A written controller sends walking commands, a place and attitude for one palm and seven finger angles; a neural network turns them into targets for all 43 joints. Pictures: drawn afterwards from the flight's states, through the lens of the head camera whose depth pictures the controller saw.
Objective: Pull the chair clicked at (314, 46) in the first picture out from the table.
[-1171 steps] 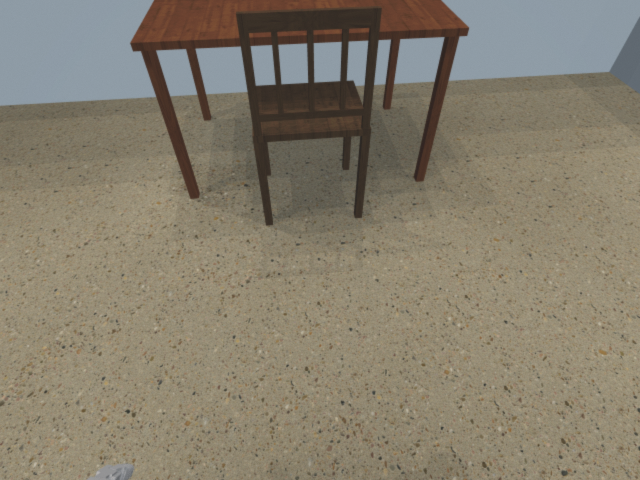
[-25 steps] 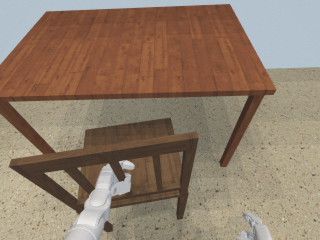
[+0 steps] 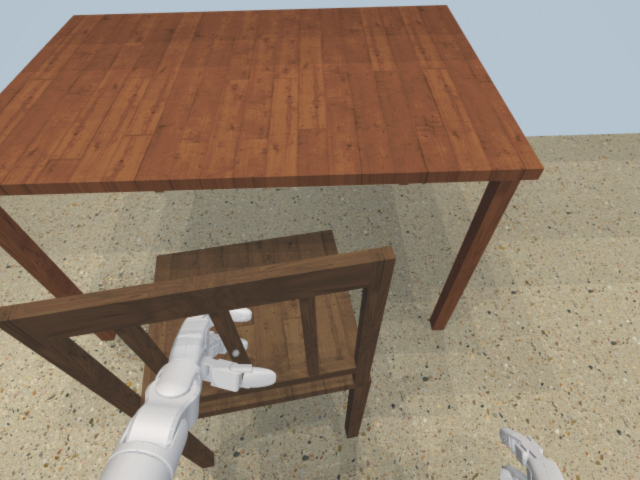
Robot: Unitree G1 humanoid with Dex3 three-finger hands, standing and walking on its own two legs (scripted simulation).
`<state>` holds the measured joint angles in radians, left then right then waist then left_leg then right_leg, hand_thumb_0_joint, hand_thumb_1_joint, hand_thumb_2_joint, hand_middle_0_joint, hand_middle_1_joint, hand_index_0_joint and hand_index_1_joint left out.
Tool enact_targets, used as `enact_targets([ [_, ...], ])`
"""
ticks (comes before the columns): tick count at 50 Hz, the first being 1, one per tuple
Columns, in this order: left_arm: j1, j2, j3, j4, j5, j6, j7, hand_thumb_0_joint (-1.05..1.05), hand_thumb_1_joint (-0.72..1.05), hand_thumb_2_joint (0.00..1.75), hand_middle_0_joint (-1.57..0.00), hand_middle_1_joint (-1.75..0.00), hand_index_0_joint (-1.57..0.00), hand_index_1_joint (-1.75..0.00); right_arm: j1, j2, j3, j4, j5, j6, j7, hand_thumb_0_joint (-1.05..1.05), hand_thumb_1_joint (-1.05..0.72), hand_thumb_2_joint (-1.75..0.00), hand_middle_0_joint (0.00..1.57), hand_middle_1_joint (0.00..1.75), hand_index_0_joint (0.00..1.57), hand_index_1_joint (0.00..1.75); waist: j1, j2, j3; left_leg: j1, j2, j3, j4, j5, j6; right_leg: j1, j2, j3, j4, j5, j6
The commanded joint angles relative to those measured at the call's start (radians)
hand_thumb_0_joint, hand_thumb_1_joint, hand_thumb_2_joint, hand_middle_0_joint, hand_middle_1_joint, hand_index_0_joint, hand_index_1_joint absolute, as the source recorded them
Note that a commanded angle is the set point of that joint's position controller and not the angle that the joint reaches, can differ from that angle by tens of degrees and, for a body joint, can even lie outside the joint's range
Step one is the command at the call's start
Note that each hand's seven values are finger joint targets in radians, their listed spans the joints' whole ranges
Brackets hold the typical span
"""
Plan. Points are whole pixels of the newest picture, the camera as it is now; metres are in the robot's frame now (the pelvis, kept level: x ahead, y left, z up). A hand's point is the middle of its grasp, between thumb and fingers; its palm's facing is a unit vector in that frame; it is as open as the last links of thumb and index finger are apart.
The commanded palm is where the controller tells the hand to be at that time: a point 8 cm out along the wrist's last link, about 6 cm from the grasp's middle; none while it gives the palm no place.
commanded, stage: open the thumb and straighten the fingers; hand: left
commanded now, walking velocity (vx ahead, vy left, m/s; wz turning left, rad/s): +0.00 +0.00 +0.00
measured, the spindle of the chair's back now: (236, 351) +0.31 +0.13 -0.07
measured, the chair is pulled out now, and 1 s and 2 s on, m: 0.13 0.13 0.13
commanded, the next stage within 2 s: draw the fingers out of the gap in 0.36 s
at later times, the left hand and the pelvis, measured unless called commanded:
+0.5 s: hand (237, 359) +0.29 +0.12 -0.05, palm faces -0.05 -0.99 -0.15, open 17.4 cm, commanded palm +0.26 +0.17 -0.03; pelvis -0.01 +0.01 -0.01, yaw +0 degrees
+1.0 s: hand (225, 425) +0.21 +0.13 -0.05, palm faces -0.05 -0.99 -0.15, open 17.5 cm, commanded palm +0.19 +0.18 -0.03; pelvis -0.01 +0.00 -0.02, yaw +2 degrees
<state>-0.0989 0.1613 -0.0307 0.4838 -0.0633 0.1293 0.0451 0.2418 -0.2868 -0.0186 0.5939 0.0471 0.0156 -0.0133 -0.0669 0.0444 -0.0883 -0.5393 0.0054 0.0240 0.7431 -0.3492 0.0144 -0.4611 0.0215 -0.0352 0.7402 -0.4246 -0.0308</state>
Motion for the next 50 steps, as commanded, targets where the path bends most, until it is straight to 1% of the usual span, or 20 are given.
enact_targets([
  [1, -0.286, 0.052, 0.009, -0.212, -0.007, -0.037, 0.002, 0.00, -0.55, 0.20, -0.25, -0.73, -0.25, -0.73, -0.049, -0.108, -0.026, -0.134, 0.001, -0.058, -0.017, 0.00, -0.90, -0.90, 0.20, 0.30, 0.20, 0.30, -0.007, -0.054, -0.231, 0.197, 0.004, -0.033, -0.041, 0.253, 0.031, -0.026, -0.011, 0.005, -0.090, 0.319, 0.028],
  [4, -0.287, 0.077, 0.032, -0.225, -0.001, -0.033, 0.015, 0.00, -0.55, 0.20, -0.18, -0.51, -0.18, -0.51, -0.041, -0.112, -0.026, -0.132, -0.002, -0.064, -0.023, 0.00, -0.90, -0.90, 0.20, 0.30, 0.20, 0.30, 0.001, -0.063, -0.257, 0.199, 0.007, -0.039, -0.037, 0.258, 0.028, -0.028, -0.008, 0.002, -0.078, 0.307, 0.025],
  [6, -0.290, 0.042, 0.000, -0.229, 0.003, -0.028, 0.019, 0.00, -0.55, 0.20, -0.13, -0.36, -0.13, -0.36, -0.042, -0.102, -0.021, -0.133, -0.003, -0.069, -0.022, 0.00, -0.90, -0.90, 0.20, 0.30, 0.20, 0.30, -0.003, -0.042, -0.252, 0.205, 0.007, -0.041, -0.035, 0.252, 0.028, -0.042, -0.009, -0.001, -0.074, 0.295, 0.025],
  [7, -0.203, 0.122, 0.105, -0.097, 0.007, -0.015, 0.024, 0.00, -0.55, 0.20, -0.10, -0.29, -0.10, -0.29, -0.024, -0.116, -0.024, -0.117, -0.008, -0.062, -0.024, 0.00, -0.90, -0.90, 0.20, 0.30, 0.20, 0.30, 0.009, -0.136, -0.209, 0.143, 0.006, -0.043, -0.023, 0.231, 0.027, -0.059, -0.005, -0.005, -0.067, 0.288, 0.026],
  [8, -0.199, 0.092, 0.076, -0.110, 0.005, -0.011, 0.016, 0.00, -0.55, 0.20, -0.07, -0.22, -0.07, -0.22, -0.030, -0.114, -0.018, -0.126, -0.008, -0.055, -0.021, 0.00, -0.90, -0.90, 0.20, 0.30, 0.20, 0.30, 0.009, -0.135, -0.205, 0.117, 0.003, -0.037, -0.028, 0.212, 0.028, -0.056, -0.008, -0.001, -0.066, 0.281, 0.029],
  [11, -0.296, 0.105, 0.070, -0.204, 0.016, -0.028, 0.012, 0.00, -0.55, 0.20, 0.00, 0.00, 0.00, 0.00, -0.030, -0.103, -0.019, -0.144, -0.006, -0.057, -0.020, 0.00, -0.90, -0.90, 0.20, 0.30, 0.20, 0.30, 0.008, -0.037, -0.269, 0.160, 0.001, -0.034, -0.018, 0.218, 0.028, -0.052, -0.010, 0.008, -0.057, 0.267, 0.024],
  [12, -0.313, 0.102, 0.059, -0.232, 0.017, -0.035, 0.013, 0.00, -0.55, 0.20, 0.00, 0.00, 0.00, 0.00, -0.029, -0.101, -0.018, -0.144, -0.006, -0.059, -0.021, 0.00, -0.90, -0.90, 0.20, 0.30, 0.20, 0.30, 0.005, -0.014, -0.282, 0.179, 0.004, -0.038, -0.016, 0.237, 0.025, -0.055, -0.009, 0.007, -0.052, 0.274, 0.020],
  [15, -0.297, 0.045, 0.007, -0.242, 0.002, -0.037, 0.014, 0.00, -0.55, 0.20, 0.00, 0.00, 0.00, 0.00, -0.024, -0.097, -0.015, -0.142, -0.005, -0.071, -0.024, 0.00, -0.90, -0.90, 0.20, 0.30, 0.20, 0.30, -0.011, -0.048, -0.281, 0.188, 0.010, -0.047, -0.009, 0.261, 0.026, -0.062, -0.007, -0.001, -0.049, 0.290, 0.023],
  [17, -0.254, 0.054, 0.022, -0.202, -0.005, -0.025, 0.015, 0.00, -0.55, 0.20, 0.00, 0.00, 0.00, 0.00, -0.026, -0.102, -0.016, -0.139, -0.004, -0.070, -0.024, 0.00, -0.90, -0.90, 0.20, 0.30, 0.20, 0.30, -0.007, -0.099, -0.251, 0.154, 0.010, -0.046, -0.011, 0.224, 0.027, -0.066, -0.007, -0.002, -0.055, 0.271, 0.027],
  [22, -0.308, 0.070, 0.025, -0.225, 0.007, -0.011, 0.026, 0.00, -0.55, 0.20, 0.00, 0.00, 0.00, 0.00, -0.028, -0.102, -0.015, -0.141, -0.003, -0.067, -0.026, 0.00, -0.90, -0.90, 0.20, 0.30, 0.20, 0.30, -0.005, -0.058, -0.255, 0.159, 0.005, -0.050, -0.014, 0.191, 0.027, -0.078, -0.007, -0.001, -0.056, 0.229, 0.023],
  [23, -0.219, 0.114, 0.090, -0.130, 0.013, -0.004, 0.026, 0.00, -0.55, 0.20, 0.00, 0.00, 0.00, 0.00, -0.020, -0.110, -0.016, -0.136, -0.008, -0.062, -0.026, 0.00, -0.90, -0.90, 0.20, 0.30, 0.20, 0.30, 0.012, -0.093, -0.221, 0.113, 0.001, -0.046, -0.007, 0.186, 0.024, -0.086, -0.005, -0.002, -0.047, 0.230, 0.020],
  [24, -0.177, 0.115, 0.088, -0.139, 0.014, -0.003, 0.022, 0.00, -0.55, 0.20, 0.00, 0.00, 0.00, 0.00, -0.022, -0.114, -0.015, -0.145, -0.008, -0.056, -0.023, 0.00, -0.90, -0.90, 0.20, 0.30, 0.20, 0.30, 0.020, -0.106, -0.229, 0.098, 0.001, -0.044, -0.010, 0.194, 0.025, -0.071, -0.007, -0.001, -0.045, 0.240, 0.020],
  [27, -0.111, 0.075, 0.032, -0.281, 0.016, -0.025, 0.010, 0.00, -0.55, 0.20, 0.00, 0.00, 0.00, 0.00, -0.035, -0.096, -0.017, -0.187, -0.005, -0.059, -0.016, 0.00, -0.90, -0.90, 0.20, 0.30, 0.20, 0.30, 0.029, -0.017, -0.287, 0.148, 0.004, -0.034, -0.002, 0.236, 0.022, -0.053, -0.015, 0.002, -0.032, 0.266, 0.016],
  [32, 0.040, 0.077, 0.016, -0.388, 0.001, -0.022, 0.017, 0.00, -0.55, 0.20, 0.00, 0.00, 0.00, 0.00, -0.048, -0.097, -0.015, -0.213, -0.003, -0.070, -0.021, 0.00, -0.90, -0.90, 0.20, 0.30, 0.20, 0.30, 0.020, -0.087, -0.248, 0.108, 0.005, -0.036, 0.008, 0.217, 0.028, -0.049, -0.014, 0.002, -0.035, 0.275, 0.023],
  [35, 0.055, 0.081, -0.008, -0.477, 0.011, -0.018, 0.020, 0.00, -0.55, 0.20, 0.00, 0.00, 0.00, 0.00, -0.061, -0.095, -0.013, -0.225, 0.000, -0.078, -0.029, 0.00, -0.90, -0.90, 0.20, 0.30, 0.20, 0.30, 0.011, -0.031, -0.229, 0.112, 0.003, -0.036, 0.014, 0.190, 0.030, -0.075, -0.016, 0.006, -0.035, 0.239, 0.022],
  [38, 0.117, 0.086, -0.012, -0.526, 0.007, -0.016, 0.022, 0.00, -0.55, 0.20, 0.00, 0.00, 0.00, 0.00, -0.060, -0.091, -0.009, -0.231, -0.003, -0.092, -0.036, 0.00, -0.90, -0.90, 0.20, 0.30, 0.20, 0.30, 0.009, -0.038, -0.220, 0.108, -0.001, -0.043, 0.025, 0.185, 0.031, -0.079, -0.017, 0.005, -0.032, 0.239, 0.022],
  [39, 0.126, 0.101, -0.004, -0.533, 0.008, -0.013, 0.022, 0.00, -0.55, 0.20, 0.00, 0.00, 0.00, 0.00, -0.058, -0.098, -0.008, -0.230, -0.004, -0.095, -0.041, 0.00, -0.90, -0.90, 0.20, 0.30, 0.20, 0.30, 0.004, -0.072, -0.210, 0.093, 0.000, -0.049, 0.028, 0.185, 0.031, -0.081, -0.014, 0.001, -0.029, 0.236, 0.021],
  [45, 0.232, 0.080, -0.045, -0.609, 0.004, 0.001, -0.003, 0.00, -0.55, 0.20, 0.00, 0.00, 0.00, 0.00, -0.056, -0.090, -0.001, -0.247, -0.004, -0.120, -0.046, 0.00, -0.90, -0.90, 0.20, 0.30, 0.20, 0.30, -0.003, -0.041, -0.210, 0.090, -0.004, -0.056, 0.050, 0.185, 0.033, -0.098, -0.019, -0.002, -0.016, 0.240, 0.024],
  [46, 0.272, 0.100, -0.019, -0.605, 0.003, 0.005, -0.004, 0.00, -0.55, 0.20, 0.00, 0.00, 0.00, 0.00, -0.050, -0.091, -0.001, -0.251, -0.005, -0.122, -0.048, 0.00, -0.90, -0.90, 0.20, 0.30, 0.20, 0.30, 0.004, -0.066, -0.205, 0.078, -0.005, -0.058, 0.052, 0.183, 0.032, -0.094, -0.018, -0.005, -0.013, 0.240, 0.024],
  [50, 0.373, 0.091, -0.039, -0.681, 0.008, 0.014, -0.008, 0.00, -0.55, 0.20, 0.00, 0.00, 0.00, 0.00, -0.046, -0.084, 0.001, -0.274, -0.006, -0.133, -0.046, 0.00, -0.90, -0.90, 0.20, 0.30, 0.20, 0.30, 0.010, -0.036, -0.217, 0.081, -0.007, -0.057, 0.066, 0.209, 0.032, -0.093, -0.021, -0.006, 0.000, 0.266, 0.022],
])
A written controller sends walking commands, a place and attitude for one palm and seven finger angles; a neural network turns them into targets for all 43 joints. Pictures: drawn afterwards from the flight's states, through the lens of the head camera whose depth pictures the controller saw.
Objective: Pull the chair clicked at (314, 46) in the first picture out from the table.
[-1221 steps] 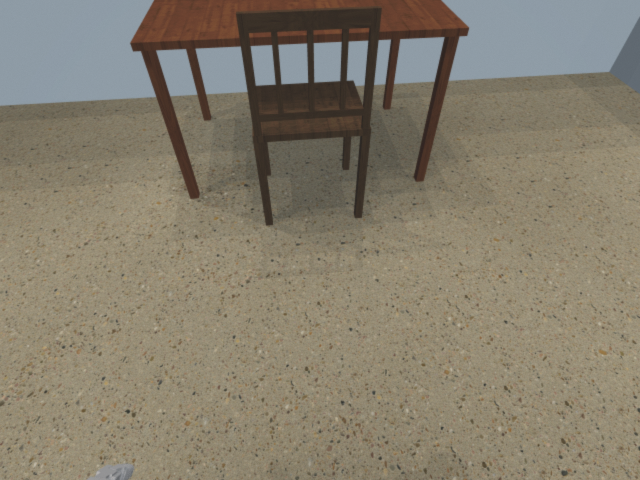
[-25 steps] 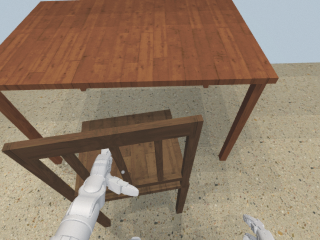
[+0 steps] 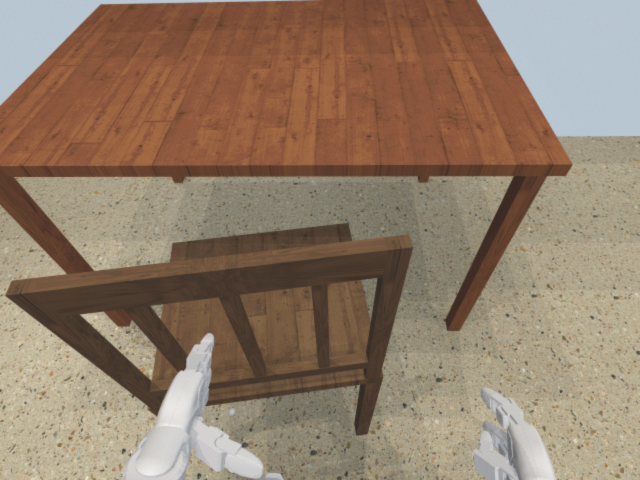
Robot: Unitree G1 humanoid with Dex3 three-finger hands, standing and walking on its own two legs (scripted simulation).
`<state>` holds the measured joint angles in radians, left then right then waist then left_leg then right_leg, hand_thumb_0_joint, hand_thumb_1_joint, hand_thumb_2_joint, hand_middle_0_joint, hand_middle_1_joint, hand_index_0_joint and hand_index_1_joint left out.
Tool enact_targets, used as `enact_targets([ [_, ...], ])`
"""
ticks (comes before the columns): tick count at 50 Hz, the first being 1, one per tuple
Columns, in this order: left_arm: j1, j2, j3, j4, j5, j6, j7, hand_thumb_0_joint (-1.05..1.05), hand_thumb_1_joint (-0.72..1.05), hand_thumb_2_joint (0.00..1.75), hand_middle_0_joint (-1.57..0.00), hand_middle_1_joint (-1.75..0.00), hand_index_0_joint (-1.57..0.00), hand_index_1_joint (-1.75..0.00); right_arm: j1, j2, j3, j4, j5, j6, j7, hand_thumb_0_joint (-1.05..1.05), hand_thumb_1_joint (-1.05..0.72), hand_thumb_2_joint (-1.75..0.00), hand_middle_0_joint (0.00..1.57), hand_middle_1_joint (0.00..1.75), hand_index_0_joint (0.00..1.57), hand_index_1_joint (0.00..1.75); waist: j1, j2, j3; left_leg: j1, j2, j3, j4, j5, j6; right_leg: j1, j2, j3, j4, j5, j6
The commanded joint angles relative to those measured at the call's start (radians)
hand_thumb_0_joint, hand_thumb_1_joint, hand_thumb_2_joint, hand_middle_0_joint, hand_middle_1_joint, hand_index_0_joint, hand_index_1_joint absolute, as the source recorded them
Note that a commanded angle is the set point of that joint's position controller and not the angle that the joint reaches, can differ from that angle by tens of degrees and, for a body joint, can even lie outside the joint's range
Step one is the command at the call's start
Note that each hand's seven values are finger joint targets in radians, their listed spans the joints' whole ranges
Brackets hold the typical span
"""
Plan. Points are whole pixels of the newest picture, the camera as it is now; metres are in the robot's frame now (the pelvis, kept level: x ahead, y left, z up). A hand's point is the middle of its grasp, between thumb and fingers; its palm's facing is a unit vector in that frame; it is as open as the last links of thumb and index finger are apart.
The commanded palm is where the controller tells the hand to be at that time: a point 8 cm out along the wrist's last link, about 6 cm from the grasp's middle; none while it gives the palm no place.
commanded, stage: draw the fingers out of the gap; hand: left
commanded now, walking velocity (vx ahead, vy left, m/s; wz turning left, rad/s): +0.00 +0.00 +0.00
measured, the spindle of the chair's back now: (246, 338) +0.32 +0.12 -0.05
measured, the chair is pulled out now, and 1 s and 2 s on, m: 0.13 0.13 0.13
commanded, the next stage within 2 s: draw the hand back to the body in 0.22 s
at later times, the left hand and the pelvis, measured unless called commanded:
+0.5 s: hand (206, 443) +0.17 +0.13 +0.02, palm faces +0.03 -1.00 -0.04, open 17.5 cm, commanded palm +0.14 +0.20 +0.03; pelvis +0.00 -0.01 -0.02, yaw +1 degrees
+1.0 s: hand (110, 428) +0.17 +0.20 +0.08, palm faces +0.18 -0.93 -0.33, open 16.5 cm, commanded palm +0.14 +0.25 +0.12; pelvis +0.00 +0.00 +0.01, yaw +0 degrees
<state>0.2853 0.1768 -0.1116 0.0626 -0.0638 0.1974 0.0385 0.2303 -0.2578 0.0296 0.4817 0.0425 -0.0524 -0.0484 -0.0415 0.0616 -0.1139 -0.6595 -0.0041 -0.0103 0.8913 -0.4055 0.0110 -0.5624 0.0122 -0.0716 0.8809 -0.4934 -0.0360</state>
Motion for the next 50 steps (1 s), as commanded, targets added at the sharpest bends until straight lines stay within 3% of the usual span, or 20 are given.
enact_targets([
  [1, 0.049, 0.070, 0.039, -0.272, 0.012, -0.051, -0.002, 0.00, -0.55, 0.20, 0.00, 0.00, 0.00, 0.00, -0.033, -0.110, -0.048, -0.170, -0.002, -0.066, -0.010, 0.00, -0.90, -0.90, 0.20, 0.30, 0.20, 0.30, -0.007, -0.060, -0.200, 0.199, 0.002, -0.023, -0.079, 0.280, 0.034, 0.017, -0.012, 0.028, -0.133, 0.348, 0.026],
  [3, 0.096, 0.050, 0.013, -0.314, 0.018, -0.045, 0.001, 0.00, -0.55, 0.20, 0.00, 0.00, 0.00, 0.00, -0.035, -0.104, -0.048, -0.184, -0.002, -0.067, -0.006, 0.00, -0.90, -0.90, 0.20, 0.30, 0.20, 0.30, -0.011, -0.055, -0.181, 0.188, 0.003, -0.026, -0.073, 0.286, 0.033, 0.003, -0.012, 0.021, -0.124, 0.354, 0.027],
  [6, 0.170, 0.083, 0.053, -0.338, 0.022, -0.038, 0.006, 0.00, -0.55, 0.20, 0.00, 0.00, 0.00, 0.00, -0.035, -0.099, -0.053, -0.190, -0.005, -0.065, -0.011, 0.00, -0.90, -0.90, 0.20, 0.30, 0.20, 0.30, -0.006, -0.092, -0.172, 0.151, -0.003, -0.022, -0.055, 0.267, 0.036, 0.004, -0.012, 0.028, -0.121, 0.361, 0.032],
  [12, 0.245, 0.090, 0.051, -0.413, 0.025, -0.063, -0.001, 0.00, -0.55, 0.20, 0.00, 0.00, 0.00, 0.00, -0.036, -0.089, -0.052, -0.198, -0.004, -0.075, -0.022, 0.00, -0.90, -0.90, 0.20, 0.30, 0.20, 0.30, -0.013, -0.070, -0.150, 0.119, -0.007, -0.025, -0.032, 0.228, 0.039, -0.031, -0.012, 0.033, -0.112, 0.319, 0.031],
  [17, 0.336, 0.084, 0.047, -0.445, 0.013, -0.085, -0.029, 0.00, -0.55, 0.20, 0.00, 0.00, 0.00, 0.00, -0.036, -0.083, -0.061, -0.194, 0.000, -0.094, -0.030, 0.00, -0.90, -0.90, 0.20, 0.30, 0.20, 0.30, -0.012, -0.073, -0.179, 0.105, -0.010, -0.028, -0.011, 0.232, 0.041, -0.028, -0.016, 0.038, -0.103, 0.335, 0.035],
  [18, 0.243, 0.022, 0.075, -0.593, -0.091, -0.223, -0.040, 0.00, -0.55, 0.20, 0.00, 0.00, 0.00, 0.00, -0.025, -0.072, -0.062, -0.179, -0.005, -0.124, -0.032, 0.00, -0.90, -0.90, 0.20, 0.30, 0.20, 0.30, -0.022, -0.110, -0.161, 0.092, -0.010, -0.036, 0.025, 0.243, 0.029, -0.076, -0.004, 0.008, -0.079, 0.354, 0.036],
  [19, 0.266, 0.070, 0.104, -0.544, -0.080, -0.292, -0.047, 0.00, -0.55, 0.20, 0.00, 0.00, 0.00, 0.00, -0.029, -0.075, -0.068, -0.144, -0.008, -0.144, -0.031, 0.00, -0.90, -0.90, 0.20, 0.30, 0.20, 0.30, -0.010, -0.090, -0.171, 0.079, -0.008, -0.031, 0.040, 0.239, 0.027, -0.085, -0.004, 0.021, -0.061, 0.351, 0.033],
  [21, 0.318, 0.085, 0.143, -0.554, -0.106, -0.393, -0.067, 0.00, -0.55, 0.20, 0.00, 0.00, 0.00, 0.00, -0.029, -0.066, -0.076, -0.126, -0.003, -0.169, -0.020, 0.00, -0.90, -0.90, 0.20, 0.30, 0.20, 0.30, 0.007, -0.010, -0.186, 0.086, -0.007, -0.029, 0.042, 0.245, 0.020, -0.093, -0.004, 0.020, -0.042, 0.327, 0.025],
  [24, 0.331, 0.095, 0.187, -0.504, -0.124, -0.532, -0.103, 0.00, -0.55, 0.20, 0.00, 0.00, 0.00, 0.00, -0.058, -0.055, -0.089, -0.092, 0.000, -0.184, 0.002, 0.00, -0.90, -0.90, 0.20, 0.30, 0.20, 0.30, 0.015, -0.038, -0.156, 0.020, -0.002, -0.034, 0.074, 0.214, 0.012, -0.139, 0.003, 0.025, -0.012, 0.281, 0.022],
  [27, 0.338, 0.085, 0.205, -0.466, -0.157, -0.677, -0.184, 0.00, -0.55, 0.20, 0.00, 0.00, 0.00, 0.00, -0.096, -0.048, -0.097, -0.081, 0.004, -0.190, 0.026, 0.00, -0.90, -0.90, 0.20, 0.30, 0.20, 0.30, 0.021, -0.051, -0.166, -0.054, 0.000, -0.036, 0.119, 0.165, 0.008, -0.165, -0.002, 0.045, 0.019, 0.242, 0.025],
  [29, 0.407, 0.107, 0.238, -0.413, -0.163, -0.652, -0.224, 0.00, -0.55, 0.20, 0.00, 0.00, 0.00, 0.00, -0.117, -0.056, -0.102, -0.103, 0.015, -0.171, 0.028, 0.00, -0.90, -0.90, 0.20, 0.30, 0.20, 0.30, 0.037, -0.062, -0.187, -0.053, 0.001, -0.024, 0.099, 0.136, 0.015, -0.113, -0.006, 0.072, -0.011, 0.198, 0.028],
  [31, 0.385, 0.130, 0.247, -0.495, -0.184, -0.594, -0.243, 0.00, -0.55, 0.20, 0.00, 0.00, 0.00, 0.00, -0.123, -0.064, -0.097, -0.139, 0.026, -0.153, 0.016, 0.00, -0.90, -0.90, 0.20, 0.30, 0.20, 0.30, 0.034, -0.033, -0.206, -0.016, 0.000, -0.018, 0.069, 0.112, 0.023, -0.077, -0.013, 0.086, -0.052, 0.145, 0.031],
  [34, 0.339, 0.171, 0.295, -0.570, -0.214, -0.529, -0.227, 0.00, -0.55, 0.20, 0.00, 0.00, 0.00, 0.00, -0.126, -0.064, -0.086, -0.142, 0.033, -0.149, -0.011, 0.00, -0.90, -0.90, 0.20, 0.30, 0.20, 0.30, 0.023, -0.060, -0.185, 0.019, 0.004, -0.031, 0.042, 0.106, 0.028, -0.054, -0.012, 0.091, -0.103, 0.112, 0.036],
  [39, 0.287, 0.185, 0.317, -0.593, -0.232, -0.526, -0.208, 0.00, -0.48, 0.24, -0.01, -0.02, -0.01, -0.02, -0.113, -0.067, -0.072, -0.109, 0.033, -0.181, -0.027, 0.00, -0.90, -0.90, 0.20, 0.30, 0.20, 0.30, 0.013, -0.048, -0.091, 0.061, 0.009, -0.045, -0.015, 0.077, 0.027, -0.073, -0.003, 0.065, -0.159, 0.049, 0.030],
  [42, 0.311, 0.178, 0.321, -0.577, -0.242, -0.507, -0.227, 0.00, -0.37, 0.29, -0.02, -0.04, -0.02, -0.04, -0.109, -0.071, -0.069, -0.101, 0.037, -0.202, -0.027, 0.00, -0.90, -0.90, 0.20, 0.30, 0.20, 0.30, 0.017, -0.041, -0.096, 0.104, 0.009, -0.047, -0.053, 0.086, 0.027, -0.040, -0.003, 0.047, -0.174, 0.071, 0.030],
  [43, 0.397, 0.344, 0.400, -0.543, -0.081, -0.416, -0.069, 0.00, -0.33, 0.31, -0.03, -0.05, -0.03, -0.05, -0.128, -0.059, -0.079, -0.105, 0.015, -0.146, -0.050, 0.00, -0.90, -0.90, 0.20, 0.30, 0.20, 0.30, 0.114, -0.015, -0.100, 0.155, 0.035, -0.037, -0.082, 0.088, 0.023, 0.015, -0.042, 0.120, -0.243, 0.089, 0.003],
  [44, 0.430, 0.267, 0.361, -0.561, -0.059, -0.370, -0.001, 0.00, -0.30, 0.32, -0.04, -0.05, -0.04, -0.05, -0.144, -0.045, -0.068, -0.117, 0.011, -0.127, -0.052, 0.00, -0.90, -0.90, 0.20, 0.30, 0.20, 0.30, 0.086, -0.002, -0.044, 0.175, 0.027, -0.033, -0.099, 0.094, 0.023, 0.021, -0.053, 0.106, -0.276, 0.099, 0.006],
  [45, 0.397, 0.230, 0.313, -0.640, -0.038, -0.353, 0.033, 0.00, -0.26, 0.34, -0.04, -0.06, -0.04, -0.06, -0.132, -0.048, -0.057, -0.124, 0.009, -0.115, -0.051, 0.00, -0.90, -0.90, 0.20, 0.30, 0.20, 0.30, 0.079, 0.031, -0.056, 0.221, 0.031, -0.030, -0.121, 0.105, 0.025, 0.040, -0.053, 0.078, -0.273, 0.124, 0.006],
  [49, 0.359, 0.252, 0.312, -0.663, -0.006, -0.305, 0.104, 0.00, -0.12, 0.41, -0.06, -0.09, -0.06, -0.09, -0.154, -0.059, -0.051, -0.113, 0.001, -0.095, -0.066, 0.00, -0.90, -0.90, 0.20, 0.30, 0.20, 0.30, 0.073, -0.049, -0.028, 0.311, 0.036, -0.032, -0.188, 0.157, 0.031, 0.106, -0.042, 0.051, -0.321, 0.199, 0.011],
  [50, 0.341, 0.245, 0.298, -0.673, -0.002, -0.302, 0.110, 0.00, -0.08, 0.43, -0.07, -0.10, -0.07, -0.10, -0.160, -0.061, -0.047, -0.112, 0.001, -0.097, -0.068, 0.00, -0.90, -0.90, 0.20, 0.30, 0.20, 0.30, 0.070, -0.037, -0.011, 0.336, 0.037, -0.033, -0.209, 0.157, 0.031, 0.112, -0.042, 0.049, -0.329, 0.205, 0.013],
])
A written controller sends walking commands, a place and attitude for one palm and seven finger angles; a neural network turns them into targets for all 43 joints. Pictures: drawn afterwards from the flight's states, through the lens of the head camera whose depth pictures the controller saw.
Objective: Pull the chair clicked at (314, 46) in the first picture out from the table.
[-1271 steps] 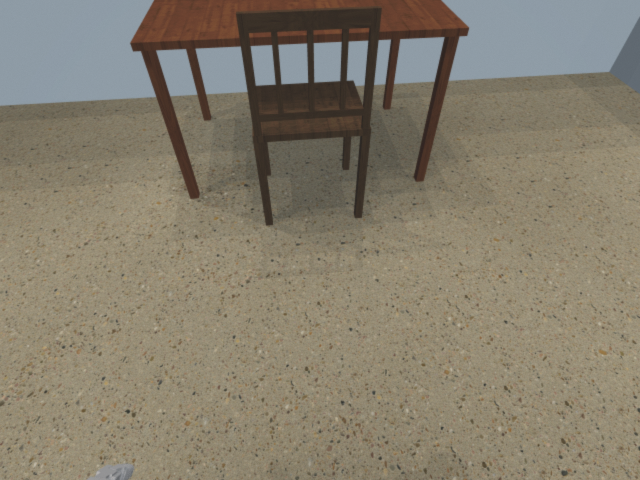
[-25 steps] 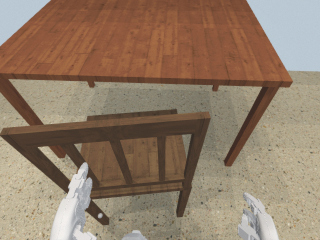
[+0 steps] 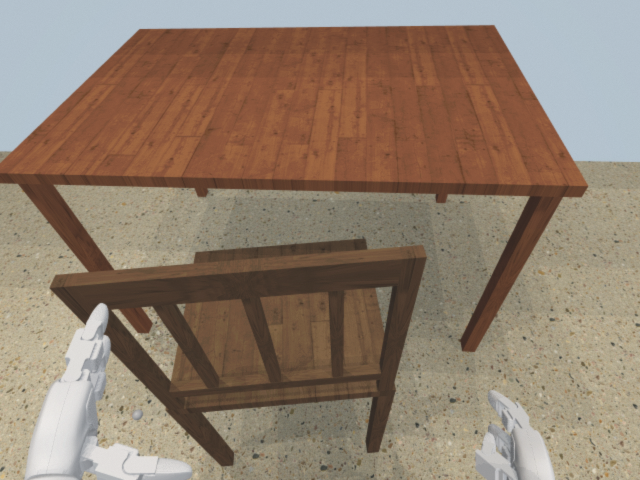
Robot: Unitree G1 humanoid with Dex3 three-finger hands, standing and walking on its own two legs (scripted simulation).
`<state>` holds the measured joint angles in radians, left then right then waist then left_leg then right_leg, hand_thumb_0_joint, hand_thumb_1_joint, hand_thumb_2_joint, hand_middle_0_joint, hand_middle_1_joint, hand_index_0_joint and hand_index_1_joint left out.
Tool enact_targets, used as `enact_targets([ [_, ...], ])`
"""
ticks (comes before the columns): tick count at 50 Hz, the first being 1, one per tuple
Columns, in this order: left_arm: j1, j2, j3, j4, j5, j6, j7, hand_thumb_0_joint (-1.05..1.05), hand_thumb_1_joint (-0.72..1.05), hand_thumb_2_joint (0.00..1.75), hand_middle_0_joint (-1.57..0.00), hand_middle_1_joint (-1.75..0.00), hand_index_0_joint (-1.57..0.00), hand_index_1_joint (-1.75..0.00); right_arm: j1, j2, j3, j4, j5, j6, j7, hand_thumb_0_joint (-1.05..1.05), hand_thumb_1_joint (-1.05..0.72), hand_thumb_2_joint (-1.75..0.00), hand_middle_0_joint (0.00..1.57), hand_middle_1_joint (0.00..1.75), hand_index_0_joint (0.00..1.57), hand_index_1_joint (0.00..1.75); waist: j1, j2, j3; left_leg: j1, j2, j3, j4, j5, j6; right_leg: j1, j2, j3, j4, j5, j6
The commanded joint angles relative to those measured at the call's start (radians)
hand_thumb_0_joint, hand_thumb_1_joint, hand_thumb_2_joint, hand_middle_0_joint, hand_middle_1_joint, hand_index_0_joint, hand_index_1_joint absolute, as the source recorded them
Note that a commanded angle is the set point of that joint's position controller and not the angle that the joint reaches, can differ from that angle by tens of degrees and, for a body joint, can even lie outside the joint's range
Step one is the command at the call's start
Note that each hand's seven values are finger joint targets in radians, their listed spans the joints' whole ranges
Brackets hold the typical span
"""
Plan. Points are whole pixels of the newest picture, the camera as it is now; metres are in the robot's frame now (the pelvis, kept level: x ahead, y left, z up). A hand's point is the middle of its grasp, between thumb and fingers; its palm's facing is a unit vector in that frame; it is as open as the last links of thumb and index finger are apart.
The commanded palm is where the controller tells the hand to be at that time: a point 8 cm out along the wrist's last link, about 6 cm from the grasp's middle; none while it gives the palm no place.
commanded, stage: draw the hand back to the body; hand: left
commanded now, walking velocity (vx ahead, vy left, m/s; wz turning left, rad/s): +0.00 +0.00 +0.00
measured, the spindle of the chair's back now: (264, 342) +0.32 +0.12 -0.05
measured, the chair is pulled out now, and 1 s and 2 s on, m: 0.13 0.13 0.13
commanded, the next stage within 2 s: step back with the hand held close in 0.92 s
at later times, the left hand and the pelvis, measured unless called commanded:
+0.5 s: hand (39, 327) +0.21 +0.26 +0.18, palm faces +0.43 -0.79 -0.43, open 10.0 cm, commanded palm +0.17 +0.31 +0.21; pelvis +0.04 +0.01 +0.03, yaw +0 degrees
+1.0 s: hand (37, 324) +0.21 +0.25 +0.19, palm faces +0.44 -0.79 -0.43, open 7.4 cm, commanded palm +0.16 +0.30 +0.21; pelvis +0.02 +0.00 +0.04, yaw +0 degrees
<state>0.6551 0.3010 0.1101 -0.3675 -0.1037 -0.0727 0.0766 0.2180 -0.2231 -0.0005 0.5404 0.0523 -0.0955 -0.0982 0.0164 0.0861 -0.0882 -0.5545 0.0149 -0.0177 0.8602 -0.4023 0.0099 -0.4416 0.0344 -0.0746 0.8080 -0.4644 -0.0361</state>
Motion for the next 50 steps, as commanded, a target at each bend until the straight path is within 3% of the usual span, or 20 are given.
enact_targets([
  [1, -0.045, 0.131, 0.083, -0.255, 0.042, -0.030, 0.081, 0.00, -0.04, 0.44, -0.07, -0.10, -0.07, -0.10, -0.144, -0.099, -0.015, -0.169, -0.010, -0.057, -0.019, 0.00, -0.90, -0.90, 0.20, 0.30, 0.20, 0.30, 0.015, -0.043, -0.041, 0.254, 0.017, -0.029, -0.196, 0.160, 0.032, 0.007, -0.064, 0.047, -0.260, 0.184, 0.012],
  [6, -0.070, 0.149, 0.122, -0.266, 0.050, -0.021, 0.098, 0.00, 0.14, 0.53, -0.10, -0.14, -0.10, -0.14, -0.145, -0.101, -0.010, -0.142, -0.013, -0.073, -0.012, 0.00, -0.90, -0.90, 0.20, 0.30, 0.20, 0.30, 0.029, -0.029, -0.021, 0.341, 0.019, -0.037, -0.269, 0.250, 0.026, 0.091, -0.060, 0.036, -0.289, 0.277, 0.008],
  [8, -0.061, 0.151, 0.142, -0.270, 0.049, -0.020, 0.096, 0.00, 0.21, 0.57, -0.10, -0.16, -0.10, -0.16, -0.149, -0.102, -0.011, -0.133, -0.013, -0.077, -0.008, 0.00, -0.90, -0.90, 0.20, 0.30, 0.20, 0.30, 0.035, -0.061, -0.033, 0.376, 0.022, -0.037, -0.288, 0.313, 0.026, 0.130, -0.059, 0.035, -0.300, 0.336, 0.009],
  [10, -0.067, 0.151, 0.158, -0.281, 0.048, -0.016, 0.092, 0.00, 0.28, 0.60, -0.12, -0.17, -0.12, -0.17, -0.152, -0.099, -0.009, -0.121, -0.015, -0.078, -0.001, 0.00, -0.90, -0.90, 0.20, 0.30, 0.20, 0.30, 0.037, -0.022, -0.031, 0.405, 0.022, -0.032, -0.301, 0.375, 0.022, 0.169, -0.062, 0.036, -0.314, 0.389, 0.007],
  [13, -0.082, 0.166, 0.203, -0.273, 0.042, -0.013, 0.086, 0.00, 0.39, 0.65, -0.13, -0.19, -0.13, -0.19, -0.160, -0.098, -0.011, -0.108, -0.020, -0.071, 0.009, 0.00, -0.90, -0.90, 0.20, 0.30, 0.20, 0.30, 0.042, -0.051, -0.016, 0.430, 0.028, -0.031, -0.324, 0.444, 0.020, 0.205, -0.060, 0.032, -0.338, 0.443, 0.010],
  [16, -0.120, 0.200, 0.249, -0.306, 0.039, -0.013, 0.083, 0.00, 0.50, 0.71, -0.15, -0.22, -0.15, -0.22, -0.166, -0.100, -0.010, -0.098, -0.022, -0.070, 0.018, 0.00, -0.90, -0.90, 0.20, 0.30, 0.20, 0.30, 0.047, -0.025, -0.027, 0.463, 0.031, -0.027, -0.341, 0.494, 0.018, 0.240, -0.061, 0.035, -0.360, 0.478, 0.009],
  [18, -0.172, 0.235, 0.282, -0.369, 0.042, -0.021, 0.087, 0.00, 0.57, 0.74, -0.16, -0.23, -0.16, -0.23, -0.162, -0.103, -0.007, -0.096, -0.025, -0.079, 0.020, 0.00, -0.90, -0.90, 0.20, 0.30, 0.20, 0.30, 0.047, 0.024, -0.051, 0.496, 0.033, -0.029, -0.350, 0.532, 0.015, 0.258, -0.062, 0.038, -0.369, 0.486, 0.006],
  [19, -0.172, 0.244, 0.302, -0.347, 0.041, -0.012, 0.090, 0.00, 0.61, 0.76, -0.16, -0.24, -0.16, -0.24, -0.171, -0.104, -0.005, -0.084, -0.027, -0.081, 0.021, 0.00, -0.90, -0.90, 0.20, 0.30, 0.20, 0.30, 0.048, 0.008, -0.016, 0.483, 0.032, -0.034, -0.356, 0.535, 0.013, 0.260, -0.056, 0.036, -0.379, 0.484, 0.003],
  [27, -0.213, 0.238, 0.364, -0.280, 0.023, -0.021, 0.082, 0.00, 0.90, 0.90, -0.20, -0.30, -0.20, -0.30, -0.173, -0.110, -0.019, -0.064, -0.026, -0.061, 0.033, 0.00, -0.90, -0.90, 0.20, 0.30, 0.20, 0.30, 0.049, -0.033, 0.001, 0.506, 0.035, -0.021, -0.387, 0.524, 0.016, 0.291, -0.057, 0.030, -0.414, 0.507, 0.009],
  [28, -0.194, 0.214, 0.350, -0.244, 0.023, -0.022, 0.076, 0.00, 0.90, 0.90, -0.20, -0.30, -0.20, -0.30, -0.172, -0.111, -0.023, -0.060, -0.026, -0.057, 0.035, 0.00, -0.90, -0.90, 0.20, 0.30, 0.20, 0.30, 0.048, -0.058, 0.008, 0.503, 0.036, -0.022, -0.388, 0.524, 0.017, 0.287, -0.056, 0.028, -0.414, 0.508, 0.010],
  [30, -0.158, 0.167, 0.309, -0.195, 0.020, -0.018, 0.064, 0.00, 0.90, 0.90, -0.20, -0.30, -0.20, -0.30, -0.175, -0.110, -0.026, -0.062, -0.023, -0.042, 0.043, 0.00, -0.90, -0.90, 0.20, 0.30, 0.20, 0.30, 0.047, -0.053, 0.036, 0.486, 0.033, -0.017, -0.392, 0.508, 0.018, 0.285, -0.057, 0.028, -0.422, 0.510, 0.010],
  [31, -0.162, 0.180, 0.316, -0.208, 0.019, -0.024, 0.061, 0.00, 0.90, 0.90, -0.20, -0.30, -0.20, -0.30, -0.176, -0.114, -0.031, -0.066, -0.022, -0.037, 0.045, 0.00, -0.90, -0.90, 0.20, 0.30, 0.20, 0.30, 0.048, -0.079, 0.017, 0.490, 0.035, -0.018, -0.396, 0.498, 0.020, 0.292, -0.057, 0.028, -0.424, 0.506, 0.011],
  [36, -0.176, 0.254, 0.369, -0.304, 0.022, -0.049, 0.067, 0.00, 0.90, 0.90, -0.20, -0.30, -0.20, -0.30, -0.190, -0.112, -0.032, -0.078, -0.024, -0.045, 0.039, 0.00, -0.90, -0.90, 0.20, 0.30, 0.20, 0.30, 0.058, -0.025, -0.042, 0.503, 0.025, -0.004, -0.390, 0.475, 0.027, 0.322, -0.064, 0.040, -0.425, 0.530, 0.008],
  [39, -0.181, 0.268, 0.380, -0.317, 0.023, -0.051, 0.071, 0.00, 0.90, 0.90, -0.20, -0.30, -0.20, -0.30, -0.197, -0.112, -0.030, -0.068, -0.022, -0.050, 0.035, 0.00, -0.90, -0.90, 0.20, 0.30, 0.20, 0.30, 0.055, -0.001, -0.012, 0.495, 0.023, -0.004, -0.389, 0.467, 0.024, 0.313, -0.061, 0.041, -0.434, 0.527, 0.004],
  [44, -0.180, 0.242, 0.365, -0.278, 0.021, -0.058, 0.071, 0.00, 0.90, 0.90, -0.20, -0.30, -0.20, -0.30, -0.199, -0.112, -0.034, -0.059, -0.020, -0.053, 0.030, 0.00, -0.90, -0.90, 0.20, 0.30, 0.20, 0.30, 0.050, -0.002, 0.031, 0.483, 0.023, -0.003, -0.399, 0.407, 0.023, 0.288, -0.059, 0.038, -0.448, 0.477, 0.005],
  [47, -0.179, 0.225, 0.351, -0.250, 0.015, -0.065, 0.066, 0.00, 0.90, 0.90, -0.20, -0.30, -0.20, -0.30, -0.201, -0.114, -0.039, -0.061, -0.019, -0.052, 0.027, 0.00, -0.90, -0.90, 0.20, 0.30, 0.20, 0.30, 0.047, -0.063, 0.038, 0.479, 0.023, -0.004, -0.401, 0.355, 0.028, 0.272, -0.058, 0.038, -0.455, 0.436, 0.012],
  [49, -0.189, 0.233, 0.352, -0.259, 0.017, -0.070, 0.065, 0.00, 0.90, 0.90, -0.20, -0.30, -0.20, -0.30, -0.203, -0.116, -0.037, -0.060, -0.019, -0.055, 0.027, 0.00, -0.90, -0.90, 0.20, 0.30, 0.20, 0.30, 0.048, -0.020, 0.034, 0.481, 0.017, -0.001, -0.400, 0.345, 0.028, 0.274, -0.060, 0.048, -0.462, 0.428, 0.009],
  [50, -0.188, 0.234, 0.358, -0.246, 0.016, -0.072, 0.066, 0.00, 0.90, 0.90, -0.20, -0.30, -0.20, -0.30, -0.201, -0.112, -0.038, -0.059, -0.020, -0.056, 0.026, 0.00, -0.90, -0.90, 0.20, 0.30, 0.20, 0.30, 0.049, -0.037, 0.038, 0.480, 0.018, -0.001, -0.398, 0.343, 0.030, 0.270, -0.061, 0.048, -0.461, 0.431, 0.010],
])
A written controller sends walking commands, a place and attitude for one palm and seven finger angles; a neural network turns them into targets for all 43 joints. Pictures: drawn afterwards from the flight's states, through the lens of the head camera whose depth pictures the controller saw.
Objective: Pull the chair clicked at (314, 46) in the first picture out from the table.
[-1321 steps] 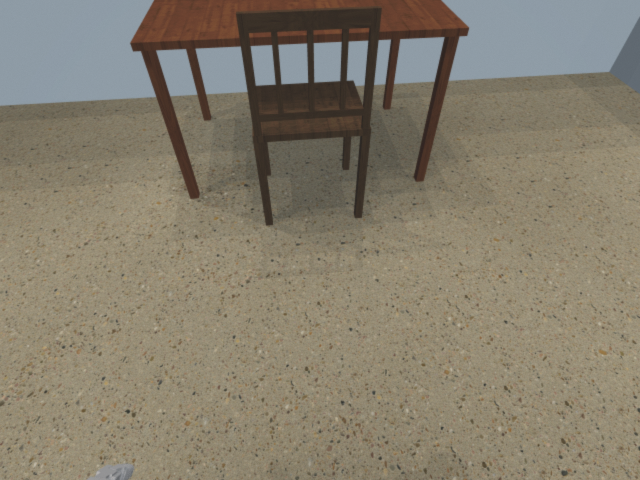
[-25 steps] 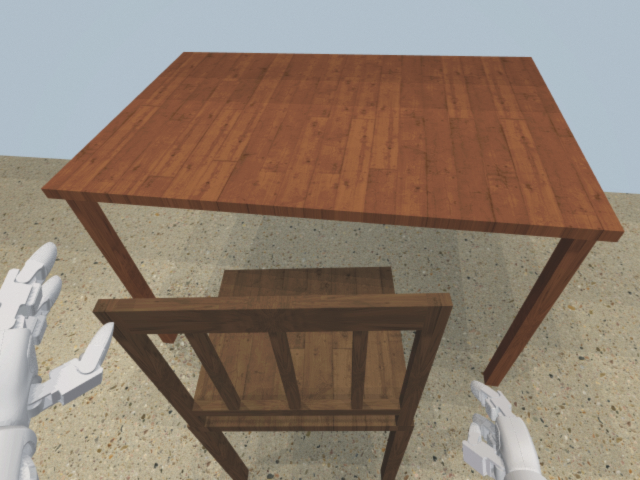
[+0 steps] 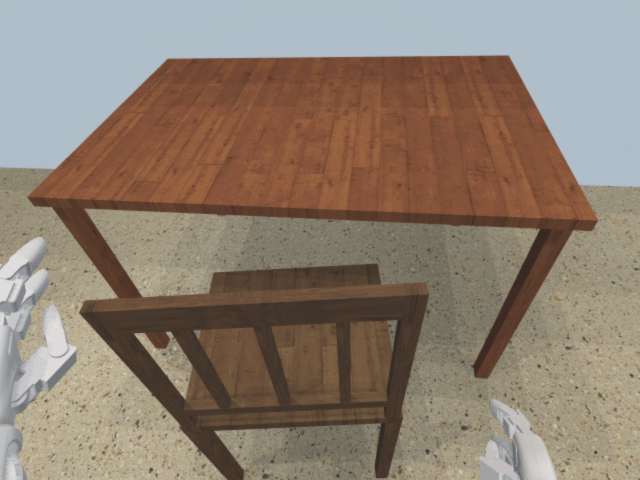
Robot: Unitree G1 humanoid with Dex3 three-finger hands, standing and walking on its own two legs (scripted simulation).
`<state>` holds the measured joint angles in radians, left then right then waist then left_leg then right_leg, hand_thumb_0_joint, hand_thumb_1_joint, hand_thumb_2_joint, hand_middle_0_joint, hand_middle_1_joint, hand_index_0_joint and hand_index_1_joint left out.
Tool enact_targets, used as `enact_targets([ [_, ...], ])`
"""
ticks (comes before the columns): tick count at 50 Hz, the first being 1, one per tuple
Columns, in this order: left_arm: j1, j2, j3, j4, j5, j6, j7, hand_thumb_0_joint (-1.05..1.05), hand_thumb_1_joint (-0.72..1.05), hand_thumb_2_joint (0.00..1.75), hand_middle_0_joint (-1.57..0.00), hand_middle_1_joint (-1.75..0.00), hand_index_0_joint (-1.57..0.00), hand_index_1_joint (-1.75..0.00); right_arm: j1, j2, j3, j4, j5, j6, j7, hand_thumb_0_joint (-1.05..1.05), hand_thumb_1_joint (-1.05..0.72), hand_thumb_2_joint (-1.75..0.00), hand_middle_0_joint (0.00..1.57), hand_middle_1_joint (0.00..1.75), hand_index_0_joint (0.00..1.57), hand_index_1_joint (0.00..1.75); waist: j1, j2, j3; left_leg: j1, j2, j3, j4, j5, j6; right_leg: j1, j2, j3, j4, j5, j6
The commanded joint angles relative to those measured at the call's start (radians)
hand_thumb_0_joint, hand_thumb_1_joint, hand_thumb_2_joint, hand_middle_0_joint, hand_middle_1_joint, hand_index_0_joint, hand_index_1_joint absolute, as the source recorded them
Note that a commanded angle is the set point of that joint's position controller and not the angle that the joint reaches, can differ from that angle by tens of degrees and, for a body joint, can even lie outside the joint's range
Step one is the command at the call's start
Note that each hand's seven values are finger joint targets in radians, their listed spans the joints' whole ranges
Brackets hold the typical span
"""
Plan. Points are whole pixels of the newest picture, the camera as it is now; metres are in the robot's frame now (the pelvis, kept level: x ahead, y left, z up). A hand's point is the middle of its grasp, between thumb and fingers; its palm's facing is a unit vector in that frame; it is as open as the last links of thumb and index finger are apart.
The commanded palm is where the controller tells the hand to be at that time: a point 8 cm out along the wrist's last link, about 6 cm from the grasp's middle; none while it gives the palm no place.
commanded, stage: step back with the hand held close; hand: left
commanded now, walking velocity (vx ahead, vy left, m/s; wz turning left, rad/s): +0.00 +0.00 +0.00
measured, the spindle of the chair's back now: (274, 367) +0.30 +0.12 -0.09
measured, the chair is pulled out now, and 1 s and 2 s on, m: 0.13 0.13 0.13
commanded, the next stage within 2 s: stop stepping back and stand still in 1.76 s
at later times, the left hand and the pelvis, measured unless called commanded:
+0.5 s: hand (49, 376) +0.16 +0.27 +0.16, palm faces +0.33 -0.76 -0.56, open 7.4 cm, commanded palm +0.10 +0.31 +0.18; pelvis -0.04 +0.01 -0.01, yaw -1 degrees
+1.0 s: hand (9, 415) +0.13 +0.28 +0.16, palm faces +0.38 -0.78 -0.50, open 7.4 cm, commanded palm +0.06 +0.33 +0.18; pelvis -0.08 +0.03 -0.01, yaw +0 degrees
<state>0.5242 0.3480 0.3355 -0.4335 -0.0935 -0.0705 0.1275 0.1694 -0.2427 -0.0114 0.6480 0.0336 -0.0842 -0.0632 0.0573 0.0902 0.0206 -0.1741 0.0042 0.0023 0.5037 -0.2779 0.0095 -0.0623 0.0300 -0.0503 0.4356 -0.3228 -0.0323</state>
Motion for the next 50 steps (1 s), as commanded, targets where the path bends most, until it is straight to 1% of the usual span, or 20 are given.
enact_targets([
  [1, -0.058, 0.186, 0.128, -0.183, 0.005, -0.075, 0.014, 0.00, 0.90, 0.90, -0.20, -0.30, -0.20, -0.30, -0.155, -0.095, -0.027, -0.169, -0.002, -0.068, -0.010, 0.00, -0.90, -0.90, 0.20, 0.30, 0.20, 0.30, 0.009, -0.047, -0.073, 0.100, 0.029, -0.022, -0.044, 0.215, 0.030, -0.108, -0.057, 0.023, -0.087, 0.284, 0.008],
  [2, -0.129, 0.193, 0.113, -0.231, 0.005, -0.084, 0.014, 0.00, 0.90, 0.90, -0.20, -0.30, -0.20, -0.30, -0.155, -0.100, -0.023, -0.175, -0.001, -0.075, -0.010, 0.00, -0.90, -0.90, 0.20, 0.30, 0.20, 0.30, 0.004, -0.034, -0.090, 0.110, 0.026, -0.023, -0.042, 0.219, 0.031, -0.106, -0.059, 0.028, -0.086, 0.290, 0.007],
  [3, -0.278, 0.387, 0.286, -0.324, -0.007, -0.129, 0.020, 0.00, 0.90, 0.90, -0.20, -0.30, -0.20, -0.30, -0.122, -0.109, -0.014, -0.195, 0.010, -0.061, -0.011, 0.00, -0.90, -0.90, 0.20, 0.30, 0.20, 0.30, -0.018, -0.043, 0.005, 0.049, 0.064, -0.053, -0.001, 0.152, 0.046, -0.196, -0.130, 0.139, -0.133, 0.368, 0.009],
  [4, -0.281, 0.373, 0.280, -0.276, -0.001, -0.140, 0.015, 0.00, 0.90, 0.90, -0.20, -0.30, -0.20, -0.30, -0.112, -0.095, -0.009, -0.173, 0.006, -0.054, -0.011, 0.00, -0.90, -0.90, 0.20, 0.30, 0.20, 0.30, -0.030, -0.035, 0.020, 0.026, 0.058, -0.067, 0.020, 0.113, 0.039, -0.200, -0.163, 0.160, -0.138, 0.386, -0.006],
  [5, -0.174, 0.272, 0.214, -0.185, 0.002, -0.132, 0.005, 0.00, 0.90, 0.90, -0.20, -0.30, -0.20, -0.30, -0.112, -0.096, -0.015, -0.163, 0.000, -0.048, -0.012, 0.00, -0.90, -0.90, 0.20, 0.30, 0.20, 0.30, -0.038, -0.057, 0.018, 0.028, 0.059, -0.071, 0.031, 0.115, 0.038, -0.216, -0.170, 0.161, -0.129, 0.381, -0.008],
  [6, -0.092, 0.211, 0.169, -0.150, 0.006, -0.123, -0.004, 0.00, 0.90, 0.90, -0.20, -0.30, -0.20, -0.30, -0.115, -0.098, -0.018, -0.174, -0.002, -0.041, -0.012, 0.00, -0.90, -0.90, 0.20, 0.30, 0.20, 0.30, -0.036, -0.039, -0.012, 0.042, 0.065, -0.070, 0.022, 0.151, 0.040, -0.209, -0.163, 0.144, -0.109, 0.381, -0.002],
  [8, 0.007, 0.166, 0.142, -0.144, 0.008, -0.110, -0.012, 0.00, 0.90, 0.90, -0.20, -0.30, -0.20, -0.30, -0.118, -0.102, -0.023, -0.194, -0.003, -0.024, -0.011, 0.00, -0.90, -0.90, 0.20, 0.30, 0.20, 0.30, -0.031, 0.000, -0.083, 0.059, 0.090, -0.078, -0.011, 0.280, 0.046, -0.176, -0.136, 0.094, -0.060, 0.368, 0.019],
  [13, 0.065, 0.222, 0.197, -0.214, 0.010, -0.093, -0.008, 0.00, 0.90, 0.90, -0.20, -0.30, -0.20, -0.30, -0.140, -0.098, -0.036, -0.223, -0.004, 0.006, -0.020, 0.00, -0.90, -0.90, 0.20, 0.30, 0.20, 0.30, -0.028, -0.073, -0.164, 0.046, 0.123, -0.089, 0.001, 0.423, 0.047, -0.166, -0.118, 0.073, -0.015, 0.368, 0.029],
  [14, 0.064, 0.258, 0.225, -0.241, 0.011, -0.098, -0.002, 0.00, 0.90, 0.90, -0.20, -0.30, -0.20, -0.30, -0.141, -0.102, -0.039, -0.220, -0.003, 0.005, -0.023, 0.00, -0.90, -0.90, 0.20, 0.30, 0.20, 0.30, -0.029, -0.063, -0.186, 0.047, 0.123, -0.086, 0.009, 0.421, 0.046, -0.159, -0.126, 0.085, -0.012, 0.377, 0.023],
  [20, 0.100, 0.250, 0.233, -0.270, -0.001, -0.100, 0.016, 0.00, 0.90, 0.90, -0.20, -0.30, -0.20, -0.30, -0.127, -0.097, -0.047, -0.219, 0.001, -0.004, -0.030, 0.00, -0.90, -0.90, 0.20, 0.30, 0.20, 0.30, -0.037, -0.014, -0.196, -0.002, 0.133, -0.107, 0.033, 0.392, 0.042, -0.189, -0.140, 0.100, 0.020, 0.335, 0.006],
  [26, 0.089, 0.233, 0.214, -0.243, -0.004, -0.092, 0.025, 0.00, 0.90, 0.90, -0.20, -0.30, -0.20, -0.30, -0.133, -0.100, -0.058, -0.216, 0.009, -0.009, -0.033, 0.00, -0.90, -0.90, 0.20, 0.30, 0.20, 0.30, -0.051, -0.102, -0.157, -0.073, 0.108, -0.109, 0.066, 0.165, 0.035, -0.248, -0.175, 0.140, -0.018, 0.260, -0.012],
  [28, 0.080, 0.240, 0.215, -0.264, -0.002, -0.096, 0.030, 0.00, 0.90, 0.90, -0.20, -0.30, -0.20, -0.30, -0.134, -0.104, -0.056, -0.218, 0.007, -0.013, -0.034, 0.00, -0.90, -0.90, 0.20, 0.30, 0.20, 0.30, -0.053, -0.092, -0.141, -0.096, 0.107, -0.120, 0.055, 0.105, 0.036, -0.267, -0.175, 0.139, -0.013, 0.219, -0.015],
  [34, 0.096, 0.288, 0.260, -0.334, 0.011, -0.114, 0.050, 0.00, 0.90, 0.90, -0.20, -0.30, -0.20, -0.30, -0.141, -0.116, -0.047, -0.222, -0.002, -0.032, -0.042, 0.00, -0.90, -0.90, 0.20, 0.30, 0.20, 0.30, -0.040, 0.071, -0.136, -0.197, 0.171, -0.217, -0.149, -0.130, 0.060, -0.221, -0.070, 0.055, 0.075, 0.026, 0.030],
  [35, 0.098, 0.266, 0.247, -0.337, 0.012, -0.116, 0.050, 0.00, 0.90, 0.90, -0.20, -0.30, -0.20, -0.30, -0.130, -0.110, -0.044, -0.227, -0.005, -0.036, -0.041, 0.00, -0.90, -0.90, 0.20, 0.30, 0.20, 0.30, -0.043, 0.088, -0.131, -0.220, 0.177, -0.227, -0.168, -0.166, 0.065, -0.209, -0.061, 0.051, 0.092, 0.009, 0.032],
  [39, 0.104, 0.265, 0.253, -0.311, 0.018, -0.120, 0.049, 0.00, 0.90, 0.90, -0.20, -0.30, -0.20, -0.30, -0.118, -0.117, -0.044, -0.220, -0.009, -0.055, -0.037, 0.00, -0.90, -0.90, 0.20, 0.30, 0.20, 0.30, -0.042, 0.078, -0.121, -0.259, 0.176, -0.214, -0.176, -0.247, 0.063, -0.188, -0.056, 0.058, 0.086, 0.004, 0.029],
  [42, 0.083, 0.242, 0.228, -0.296, 0.014, -0.121, 0.046, 0.00, 0.90, 0.90, -0.20, -0.30, -0.20, -0.30, -0.103, -0.114, -0.045, -0.222, -0.008, -0.059, -0.033, 0.00, -0.90, -0.90, 0.20, 0.30, 0.20, 0.30, -0.051, -0.035, -0.101, -0.248, 0.139, -0.168, -0.088, -0.211, 0.048, -0.229, -0.096, 0.103, 0.012, 0.036, 0.014],
  [45, 0.080, 0.239, 0.215, -0.293, 0.008, -0.125, 0.047, 0.00, 0.90, 0.90, -0.20, -0.30, -0.20, -0.30, -0.092, -0.103, -0.050, -0.211, -0.010, -0.057, -0.028, 0.00, -0.90, -0.90, 0.20, 0.30, 0.20, 0.30, -0.060, -0.110, -0.097, -0.194, 0.093, -0.123, 0.052, -0.151, 0.026, -0.313, -0.184, 0.199, -0.067, 0.046, -0.041],
  [47, 0.053, 0.248, 0.214, -0.329, 0.008, -0.138, 0.052, 0.00, 0.90, 0.90, -0.20, -0.30, -0.20, -0.30, -0.086, -0.102, -0.052, -0.204, -0.011, -0.059, -0.026, 0.00, -0.90, -0.90, 0.20, 0.30, 0.20, 0.30, -0.064, -0.112, -0.123, -0.160, 0.085, -0.121, 0.107, -0.051, 0.021, -0.317, -0.219, 0.216, -0.047, 0.158, -0.064],
  [49, 0.067, 0.275, 0.241, -0.347, 0.005, -0.149, 0.058, 0.00, 0.90, 0.90, -0.20, -0.30, -0.20, -0.30, -0.095, -0.105, -0.054, -0.197, -0.009, -0.059, -0.030, 0.00, -0.90, -0.90, 0.20, 0.30, 0.20, 0.30, -0.059, -0.063, -0.155, -0.133, 0.109, -0.150, 0.060, 0.041, 0.027, -0.304, -0.187, 0.168, 0.006, 0.199, -0.051],
  [50, 0.076, 0.256, 0.228, -0.369, 0.000, -0.159, 0.055, 0.00, 0.90, 0.90, -0.20, -0.30, -0.20, -0.30, -0.093, -0.105, -0.053, -0.205, -0.007, -0.063, -0.031, 0.00, -0.90, -0.90, 0.20, 0.30, 0.20, 0.30, -0.058, -0.029, -0.146, -0.141, 0.132, -0.174, 0.009, 0.006, 0.033, -0.307, -0.157, 0.129, 0.030, 0.139, -0.035],
])
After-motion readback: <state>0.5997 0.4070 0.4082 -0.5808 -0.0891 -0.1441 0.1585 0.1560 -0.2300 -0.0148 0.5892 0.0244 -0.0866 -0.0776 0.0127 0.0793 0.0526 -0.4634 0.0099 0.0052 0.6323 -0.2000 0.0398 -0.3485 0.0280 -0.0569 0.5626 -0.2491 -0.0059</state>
